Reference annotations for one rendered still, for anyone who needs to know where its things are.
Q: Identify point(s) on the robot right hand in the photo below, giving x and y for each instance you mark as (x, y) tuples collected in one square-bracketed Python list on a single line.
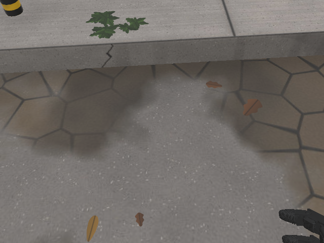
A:
[(310, 219)]

